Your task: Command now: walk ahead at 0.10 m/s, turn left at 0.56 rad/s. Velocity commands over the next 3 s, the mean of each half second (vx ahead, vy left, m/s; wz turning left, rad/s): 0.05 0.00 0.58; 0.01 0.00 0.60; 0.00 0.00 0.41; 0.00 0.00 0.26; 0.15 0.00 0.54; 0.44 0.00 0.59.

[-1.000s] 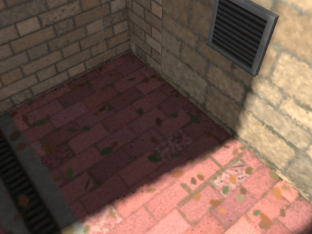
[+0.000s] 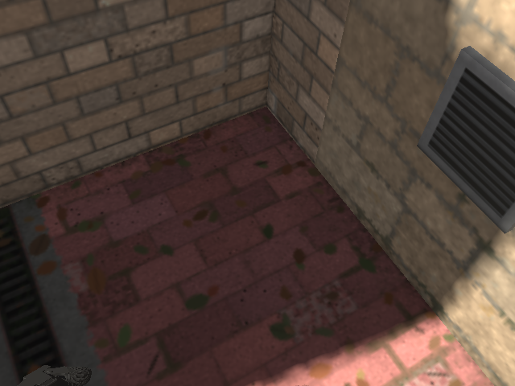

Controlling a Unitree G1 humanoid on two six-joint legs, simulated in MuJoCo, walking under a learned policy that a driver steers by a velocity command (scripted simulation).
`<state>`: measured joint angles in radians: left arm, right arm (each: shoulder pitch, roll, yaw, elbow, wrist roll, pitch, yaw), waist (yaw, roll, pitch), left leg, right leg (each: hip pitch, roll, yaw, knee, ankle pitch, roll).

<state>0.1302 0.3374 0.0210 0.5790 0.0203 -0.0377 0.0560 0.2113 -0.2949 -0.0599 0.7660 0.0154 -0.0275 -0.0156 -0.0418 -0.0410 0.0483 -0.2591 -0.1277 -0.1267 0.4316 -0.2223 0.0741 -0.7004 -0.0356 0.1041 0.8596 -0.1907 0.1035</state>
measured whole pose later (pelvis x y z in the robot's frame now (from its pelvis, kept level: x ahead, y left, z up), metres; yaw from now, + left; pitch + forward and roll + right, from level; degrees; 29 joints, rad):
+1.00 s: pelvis +0.07 +0.00 -0.01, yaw +37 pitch +2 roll -1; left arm 0.09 0.28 0.08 0.69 0.00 -0.02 0.00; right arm 0.17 -0.32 -0.08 0.60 0.03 0.06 -0.03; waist -0.02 0.04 0.03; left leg -0.35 -0.14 -0.26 0.60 -0.29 0.03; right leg -0.26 0.05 0.06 0.49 -0.22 0.01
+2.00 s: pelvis +0.01 +0.02 +0.00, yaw +56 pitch +0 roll -1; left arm 0.14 0.31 0.06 0.79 -0.01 0.00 0.04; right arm 0.18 -0.33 -0.09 0.72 0.03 0.08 -0.01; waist 0.01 0.00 0.08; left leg -0.38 0.02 0.01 0.81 -0.46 -0.04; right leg -0.18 -0.07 -0.11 0.46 -0.27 0.04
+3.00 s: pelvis +0.07 +0.29 -0.01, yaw +91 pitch +2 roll -2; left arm 0.35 0.31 0.05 0.80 -0.01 -0.06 0.01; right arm 0.10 -0.29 -0.04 0.60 0.01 -0.03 0.04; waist 0.10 0.04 0.06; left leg -0.65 0.07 0.02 0.76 -0.13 -0.01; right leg 0.09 0.01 -0.15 0.26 -0.37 0.01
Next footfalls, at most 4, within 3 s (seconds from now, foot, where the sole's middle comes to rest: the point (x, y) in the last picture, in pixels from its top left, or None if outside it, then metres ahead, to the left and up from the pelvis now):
0.14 right None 0.20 -0.12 -0.78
0.48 left None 0.07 0.12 -0.78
0.98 right None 0.17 -0.07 -0.78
1.40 left None -0.01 0.12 -0.78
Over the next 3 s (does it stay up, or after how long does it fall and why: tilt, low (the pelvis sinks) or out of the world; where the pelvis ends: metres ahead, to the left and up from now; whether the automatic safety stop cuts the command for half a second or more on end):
stays up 0.07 0.29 -0.01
